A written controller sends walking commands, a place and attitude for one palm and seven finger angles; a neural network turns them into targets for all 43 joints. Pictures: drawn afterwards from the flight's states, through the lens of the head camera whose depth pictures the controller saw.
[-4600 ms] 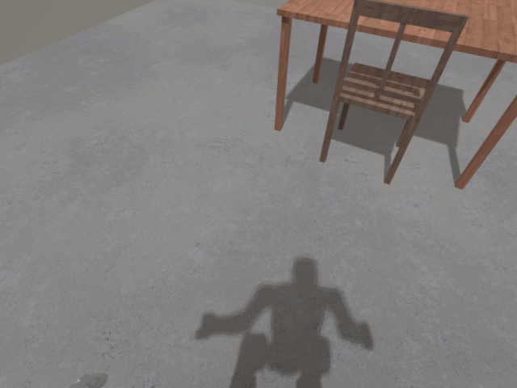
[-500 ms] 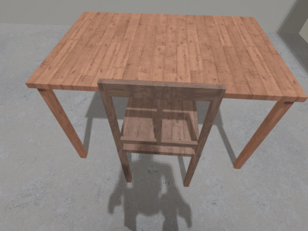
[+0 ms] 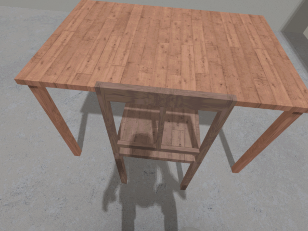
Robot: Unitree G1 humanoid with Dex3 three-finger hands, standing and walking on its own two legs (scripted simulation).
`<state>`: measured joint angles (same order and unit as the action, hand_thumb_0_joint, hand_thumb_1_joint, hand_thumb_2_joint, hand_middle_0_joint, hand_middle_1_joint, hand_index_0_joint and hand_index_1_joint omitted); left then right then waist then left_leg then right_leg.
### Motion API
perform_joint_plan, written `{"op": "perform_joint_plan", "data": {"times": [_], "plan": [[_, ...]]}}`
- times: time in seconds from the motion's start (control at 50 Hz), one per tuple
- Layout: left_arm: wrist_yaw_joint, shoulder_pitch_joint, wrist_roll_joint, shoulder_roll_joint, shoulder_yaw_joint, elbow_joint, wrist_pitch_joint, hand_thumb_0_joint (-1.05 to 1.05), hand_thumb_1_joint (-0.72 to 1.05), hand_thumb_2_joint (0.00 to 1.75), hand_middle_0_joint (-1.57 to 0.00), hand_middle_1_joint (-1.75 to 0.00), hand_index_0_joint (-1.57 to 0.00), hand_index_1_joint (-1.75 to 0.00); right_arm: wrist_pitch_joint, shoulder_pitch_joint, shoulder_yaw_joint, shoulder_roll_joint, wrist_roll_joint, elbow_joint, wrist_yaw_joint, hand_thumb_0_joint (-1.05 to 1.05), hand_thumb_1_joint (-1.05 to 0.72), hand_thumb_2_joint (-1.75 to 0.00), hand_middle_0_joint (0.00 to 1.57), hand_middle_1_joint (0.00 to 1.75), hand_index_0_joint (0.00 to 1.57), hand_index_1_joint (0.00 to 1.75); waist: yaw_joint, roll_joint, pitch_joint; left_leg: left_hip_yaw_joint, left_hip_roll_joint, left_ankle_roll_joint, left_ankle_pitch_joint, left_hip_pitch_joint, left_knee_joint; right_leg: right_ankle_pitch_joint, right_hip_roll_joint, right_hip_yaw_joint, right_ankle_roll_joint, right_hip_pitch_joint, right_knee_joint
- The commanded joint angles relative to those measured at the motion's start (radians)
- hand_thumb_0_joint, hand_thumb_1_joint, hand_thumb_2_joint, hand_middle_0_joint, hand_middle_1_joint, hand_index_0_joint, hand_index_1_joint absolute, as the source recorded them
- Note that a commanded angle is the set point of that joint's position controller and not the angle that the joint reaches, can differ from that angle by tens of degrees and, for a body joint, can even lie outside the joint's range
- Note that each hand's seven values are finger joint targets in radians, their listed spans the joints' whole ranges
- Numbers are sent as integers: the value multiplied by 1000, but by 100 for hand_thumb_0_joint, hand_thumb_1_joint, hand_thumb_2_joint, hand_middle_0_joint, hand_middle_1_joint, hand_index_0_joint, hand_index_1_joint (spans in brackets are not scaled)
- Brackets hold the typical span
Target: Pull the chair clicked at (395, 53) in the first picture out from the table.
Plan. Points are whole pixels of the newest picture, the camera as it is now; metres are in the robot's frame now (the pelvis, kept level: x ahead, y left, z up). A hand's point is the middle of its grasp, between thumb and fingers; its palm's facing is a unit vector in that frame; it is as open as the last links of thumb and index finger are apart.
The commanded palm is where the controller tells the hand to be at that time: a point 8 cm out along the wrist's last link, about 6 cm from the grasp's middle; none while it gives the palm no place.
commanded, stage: come to a stop and stand still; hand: left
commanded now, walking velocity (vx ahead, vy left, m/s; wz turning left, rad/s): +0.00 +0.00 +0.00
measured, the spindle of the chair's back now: (160, 128) +0.47 +0.01 -0.11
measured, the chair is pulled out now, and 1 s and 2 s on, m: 0.00 0.00 0.00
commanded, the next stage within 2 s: look again from close up in 1.74 s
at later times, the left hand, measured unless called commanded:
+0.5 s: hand out of the picture +0.00 +0.13 -0.16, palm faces +0.04 -0.96 -0.26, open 7.3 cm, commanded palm none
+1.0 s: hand out of the picture -0.04 +0.10 -0.17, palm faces +0.08 -0.97 -0.22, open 7.3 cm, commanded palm none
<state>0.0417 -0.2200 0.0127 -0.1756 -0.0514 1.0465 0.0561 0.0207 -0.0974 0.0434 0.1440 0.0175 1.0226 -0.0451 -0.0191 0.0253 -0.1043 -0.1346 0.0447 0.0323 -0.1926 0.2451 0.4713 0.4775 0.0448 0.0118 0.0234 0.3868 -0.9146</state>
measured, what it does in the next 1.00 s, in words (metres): steps on the spot: right foot, then left foot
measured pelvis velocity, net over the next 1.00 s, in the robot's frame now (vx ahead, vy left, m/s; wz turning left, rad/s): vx -0.04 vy -0.08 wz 0.04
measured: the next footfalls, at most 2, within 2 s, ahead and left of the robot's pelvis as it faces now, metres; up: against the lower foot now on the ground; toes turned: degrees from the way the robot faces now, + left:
right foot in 0.10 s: +0.06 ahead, -0.13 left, +0.00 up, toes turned -1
left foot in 0.58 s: -0.03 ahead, +0.06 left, +0.00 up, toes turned +4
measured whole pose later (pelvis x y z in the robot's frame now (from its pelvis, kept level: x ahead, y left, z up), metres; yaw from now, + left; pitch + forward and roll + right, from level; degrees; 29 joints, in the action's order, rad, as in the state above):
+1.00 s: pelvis -0.04 -0.08 +0.00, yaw +2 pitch +0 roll +1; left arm 0.03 -0.30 0.01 -0.14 -0.01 1.09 0.00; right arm -0.01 -0.32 0.01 0.14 0.01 1.07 -0.02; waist 0.00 -0.02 -0.01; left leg -0.03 0.02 -0.02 -0.28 0.16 0.45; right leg 0.20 -0.02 0.02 -0.05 0.30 -0.50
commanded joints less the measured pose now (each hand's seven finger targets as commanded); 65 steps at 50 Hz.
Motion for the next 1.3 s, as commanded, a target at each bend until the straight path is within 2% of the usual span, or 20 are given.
{"op": "perform_joint_plan", "data": {"times": [0.0,0.02,0.04,0.06,0.08,0.12,0.16,0.2,0.24,0.26,0.32,0.38,0.44,0.5,0.56,0.6,0.68,0.78,1.02,1.28], "plan": [[1,-126,5,-22,-9,-43,-10,0,90,90,-20,-30,-20,-30,2,-30,39,170,9,-53,7,0,-90,-90,20,30,20,30,1,-214,128,180,257,128,316,-20,-133,-45,5,17,-6,-94,123],[19,-202,7,-90,7,-19,-39,0,90,90,-20,-30,-20,-30,-31,20,61,260,-17,-79,8,0,-90,-90,20,30,20,30,-47,-85,228,172,269,66,434,-85,122,-142,68,-82,-26,-76,359],[11,-138,23,-141,-5,-102,-50,0,90,90,-20,-30,-20,-30,-18,-39,45,150,-15,-129,35,0,-90,-90,20,30,20,30,-20,142,181,57,88,10,-39,112,208,-223,105,-186,-48,-121,522],[8,-103,26,-176,-20,-125,-64,0,90,90,-20,-30,-20,-30,-13,-61,30,100,-3,-143,44,0,-90,-90,20,30,20,30,0,144,144,24,-7,-27,-266,178,330,-422,224,-323,-130,-115,538],[9,-100,22,-195,-11,-128,-87,0,90,90,-20,-30,-20,-30,0,-81,16,70,4,-146,46,0,-90,-90,20,30,20,30,6,57,183,73,-14,-36,-320,158,409,-590,272,-327,-217,-143,528],[3,-40,36,-199,-4,-147,-72,0,90,90,-20,-30,-20,-30,3,-156,20,50,-7,-142,52,0,-90,-90,20,30,20,30,58,54,192,47,-56,-41,-284,88,358,-403,166,-175,-175,-79,493],[6,19,20,-174,-5,-158,-71,0,90,90,-20,-30,-20,-30,1,-202,20,96,-9,-135,45,0,-90,-90,20,30,20,30,84,296,111,77,-26,-32,-173,20,257,-256,132,-144,-135,47,472],[3,38,16,-137,4,-170,-51,0,90,90,-20,-30,-20,-30,-11,-249,17,121,-4,-113,45,0,-90,-90,20,30,20,30,94,46,-1,143,-1,-21,-132,-59,90,84,61,-86,-85,221,414],[3,-7,7,-110,9,-172,-30,0,90,90,-20,-30,-20,-30,-15,-222,17,157,19,-120,45,0,-90,-90,20,30,20,30,60,-280,-109,362,114,43,-474,245,-203,119,-58,6,-34,79,261],[1,-59,8,-109,6,-159,-28,0,90,90,-20,-30,-20,-30,-12,-170,17,171,18,-134,44,0,-90,-90,20,30,20,30,21,-298,-136,397,139,70,-578,414,-278,48,-69,25,-36,-58,187],[-13,-195,10,-101,6,-114,-47,0,90,90,-20,-30,-20,-30,-6,-117,8,154,11,-151,39,0,-90,-90,20,30,20,30,-51,-47,-44,256,29,23,-451,399,-93,50,-26,-89,-51,-163,347],[-12,-55,7,-184,-11,-165,-54,0,90,90,-20,-30,-20,-30,17,-242,14,96,6,-120,36,0,-90,-90,20,30,20,30,36,200,7,111,-56,-31,-209,55,308,403,197,-376,-158,204,735],[-2,37,12,-166,-20,-201,-54,0,90,90,-20,-30,-20,-30,13,-369,11,77,7,-69,41,0,-90,-90,20,30,20,30,81,160,62,98,-61,-30,-167,0,391,189,153,-244,-149,185,676],[0,1,14,-153,-20,-178,-42,0,90,90,-20,-30,-20,-30,3,-381,0,56,1,-59,38,0,-90,-90,20,30,20,30,65,175,12,70,-63,-22,-178,-47,111,204,118,-194,-116,174,602],[3,-66,-7,-47,4,-154,-36,0,90,90,-20,-30,-20,-30,-26,-403,-9,76,16,-35,26,0,-90,-90,20,30,20,30,43,-135,15,225,82,30,-131,5,-250,20,-47,-63,-49,43,255],[-2,-90,-5,-37,11,-129,-45,0,90,90,-20,-30,-20,-30,-37,-283,-13,94,11,-49,12,0,-90,-90,20,30,20,30,-7,-290,32,313,168,96,-3,103,-241,-76,-40,-2,-34,-46,201],[-17,-111,-3,-62,13,-66,-71,0,90,90,-20,-30,-20,-30,-36,-262,-19,74,-2,-40,12,0,-90,-90,20,30,20,30,-10,20,82,194,44,24,-70,98,-99,-268,15,-133,-63,-201,462],[-11,-69,-2,-97,14,-49,-76,0,90,90,-20,-30,-20,-30,-16,-349,-21,46,0,18,22,0,-90,-90,20,30,20,30,45,105,33,126,-15,-6,-166,-28,-40,65,74,-223,-95,-15,635],[-8,-102,-4,-75,26,5,-92,0,90,90,-20,-30,-20,-30,-45,-304,-36,49,-5,48,16,0,-90,-90,20,30,20,30,25,-37,47,151,24,-10,-34,-33,-120,-267,46,-151,-73,-139,572],[-6,-100,-5,-66,35,36,-93,0,90,90,-20,-30,-20,-30,-53,-289,-40,53,-10,79,6,0,-90,-90,20,30,20,30,18,-35,55,158,50,-11,49,-69,-151,-441,42,-102,-72,-199,526]]}}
